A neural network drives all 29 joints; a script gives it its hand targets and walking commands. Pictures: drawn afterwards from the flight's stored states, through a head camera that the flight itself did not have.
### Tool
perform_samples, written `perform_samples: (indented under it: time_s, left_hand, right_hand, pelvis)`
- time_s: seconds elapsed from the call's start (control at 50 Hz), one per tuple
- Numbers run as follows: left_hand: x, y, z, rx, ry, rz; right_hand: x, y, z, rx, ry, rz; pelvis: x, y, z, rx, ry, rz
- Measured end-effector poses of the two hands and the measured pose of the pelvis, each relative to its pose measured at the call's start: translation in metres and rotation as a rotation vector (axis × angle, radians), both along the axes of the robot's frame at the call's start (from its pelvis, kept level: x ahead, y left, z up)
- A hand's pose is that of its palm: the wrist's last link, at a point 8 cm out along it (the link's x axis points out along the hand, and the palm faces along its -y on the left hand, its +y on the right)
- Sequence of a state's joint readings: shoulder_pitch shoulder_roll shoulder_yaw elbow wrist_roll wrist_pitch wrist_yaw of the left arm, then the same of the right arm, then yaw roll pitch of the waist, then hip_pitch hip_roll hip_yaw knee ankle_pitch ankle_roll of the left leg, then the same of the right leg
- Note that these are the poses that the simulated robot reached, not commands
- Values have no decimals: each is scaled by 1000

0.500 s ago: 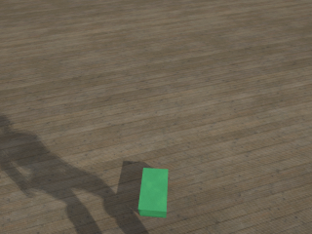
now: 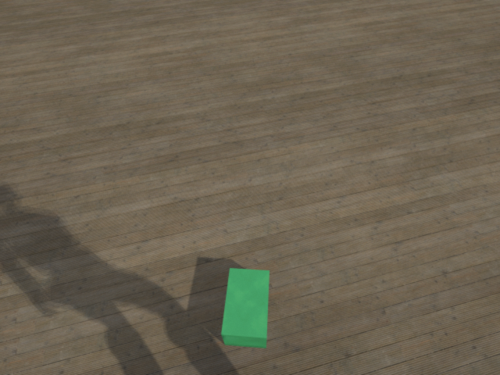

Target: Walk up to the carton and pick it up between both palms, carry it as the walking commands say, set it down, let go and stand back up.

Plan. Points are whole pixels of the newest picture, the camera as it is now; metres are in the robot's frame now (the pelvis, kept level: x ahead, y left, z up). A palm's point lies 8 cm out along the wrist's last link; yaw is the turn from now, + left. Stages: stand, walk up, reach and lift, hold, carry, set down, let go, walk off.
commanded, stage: stand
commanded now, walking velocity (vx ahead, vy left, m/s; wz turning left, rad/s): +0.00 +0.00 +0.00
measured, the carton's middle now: (247, 307) +0.46 +0.04 -0.70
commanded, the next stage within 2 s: reach and lift in 0.08 s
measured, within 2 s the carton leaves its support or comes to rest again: neither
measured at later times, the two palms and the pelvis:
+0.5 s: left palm out of the picture +0.16 +0.25 -0.14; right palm out of the picture +0.15 -0.20 -0.13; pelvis -0.01 +0.03 -0.02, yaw +0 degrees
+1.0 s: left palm (145, 326) +0.25 +0.24 -0.17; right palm (349, 309) +0.27 -0.18 -0.16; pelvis -0.05 +0.04 -0.07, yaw -1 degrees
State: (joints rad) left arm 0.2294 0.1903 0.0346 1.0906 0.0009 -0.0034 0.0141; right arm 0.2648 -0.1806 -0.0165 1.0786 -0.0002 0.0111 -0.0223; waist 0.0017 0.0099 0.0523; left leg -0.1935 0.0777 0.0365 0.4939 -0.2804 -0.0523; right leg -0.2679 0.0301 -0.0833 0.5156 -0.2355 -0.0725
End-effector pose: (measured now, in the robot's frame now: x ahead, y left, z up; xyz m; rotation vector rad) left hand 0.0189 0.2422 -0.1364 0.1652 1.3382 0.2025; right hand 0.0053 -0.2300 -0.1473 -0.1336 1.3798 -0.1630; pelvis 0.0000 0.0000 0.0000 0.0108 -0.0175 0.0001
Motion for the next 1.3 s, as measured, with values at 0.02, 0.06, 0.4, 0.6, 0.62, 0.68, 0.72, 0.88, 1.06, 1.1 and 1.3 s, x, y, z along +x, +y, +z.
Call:
perform_samples:
  time_s: [0.02,0.06,0.4,0.6,0.62,0.68,0.72,0.88,1.06,1.1,1.3]
  left_hand:
    - [0,0,0,0,0,1]
    - [0,0,0,0,-1,1]
    - [131,1,10,-61,-131,-120]
    - [150,9,-14,-104,-220,-153]
    - [149,9,-17,-109,-222,-148]
    - [148,12,-25,-107,-233,-130]
    - [150,13,-29,-94,-243,-129]
    - [186,4,-36,-87,-313,-148]
    - [251,-7,-43,-75,-372,-155]
    - [262,-9,-49,-83,-391,-142]
    - [316,-24,-76,-90,-485,-143]
  right_hand:
    - [1,0,0,0,-1,0]
    - [2,0,0,0,-4,1]
    - [168,23,31,10,-232,59]
    - [130,31,-3,3,-182,46]
    - [131,31,-5,-1,-188,42]
    - [142,32,-10,-4,-222,40]
    - [157,34,-12,-2,-260,43]
    - [229,48,-11,7,-378,70]
    - [276,51,-21,-21,-431,66]
    - [282,51,-29,-31,-441,59]
    - [320,58,-61,-34,-522,21]
  pelvis:
    - [0,0,0,0,0,0]
    - [0,0,0,0,0,0]
    - [-12,17,-16,-22,26,-5]
    - [-16,34,-34,-41,148,-11]
    - [-18,36,-36,-42,158,-12]
    - [-23,39,-43,-44,179,-14]
    - [-27,40,-48,-45,190,-15]
    - [-44,40,-63,-43,222,-17]
    - [-50,36,-69,-35,313,-19]
    - [-50,35,-70,-34,345,-19]
    - [-54,32,-83,-28,502,-21]
